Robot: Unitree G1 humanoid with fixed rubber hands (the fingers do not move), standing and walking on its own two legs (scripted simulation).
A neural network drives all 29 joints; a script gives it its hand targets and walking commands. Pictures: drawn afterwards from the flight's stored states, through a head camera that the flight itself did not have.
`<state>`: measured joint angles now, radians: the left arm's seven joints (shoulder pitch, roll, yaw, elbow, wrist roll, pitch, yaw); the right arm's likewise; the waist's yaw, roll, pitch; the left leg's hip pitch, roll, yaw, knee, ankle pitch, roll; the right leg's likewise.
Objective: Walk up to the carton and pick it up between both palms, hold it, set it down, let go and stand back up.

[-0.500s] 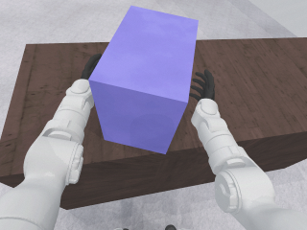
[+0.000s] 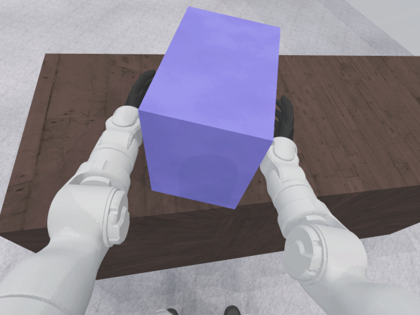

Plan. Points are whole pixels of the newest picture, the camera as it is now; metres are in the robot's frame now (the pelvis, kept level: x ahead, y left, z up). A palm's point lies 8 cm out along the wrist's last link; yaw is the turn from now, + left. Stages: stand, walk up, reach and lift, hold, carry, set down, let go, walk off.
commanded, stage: reach and lift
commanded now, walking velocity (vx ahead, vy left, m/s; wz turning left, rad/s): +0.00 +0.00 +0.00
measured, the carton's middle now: (212, 113) +0.50 -0.03 +0.06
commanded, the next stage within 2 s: none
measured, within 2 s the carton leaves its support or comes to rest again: leaves its support in 1.34 s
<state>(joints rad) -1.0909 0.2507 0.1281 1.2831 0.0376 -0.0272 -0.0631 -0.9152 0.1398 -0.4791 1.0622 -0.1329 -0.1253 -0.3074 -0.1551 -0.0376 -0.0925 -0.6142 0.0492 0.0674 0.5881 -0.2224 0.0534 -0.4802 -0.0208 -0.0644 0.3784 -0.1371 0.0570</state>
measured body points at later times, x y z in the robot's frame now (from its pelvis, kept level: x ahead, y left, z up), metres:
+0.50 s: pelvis +0.03 -0.01 +0.02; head +0.09 +0.04 +0.46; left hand +0.50 +0.13 +0.08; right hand +0.42 -0.15 +0.07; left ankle +0.03 +0.07 -0.73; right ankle +0.01 -0.17 -0.73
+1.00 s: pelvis +0.03 -0.02 +0.02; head +0.10 +0.03 +0.46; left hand +0.49 +0.13 +0.08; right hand +0.42 -0.15 +0.07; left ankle +0.03 +0.07 -0.73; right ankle +0.01 -0.17 -0.73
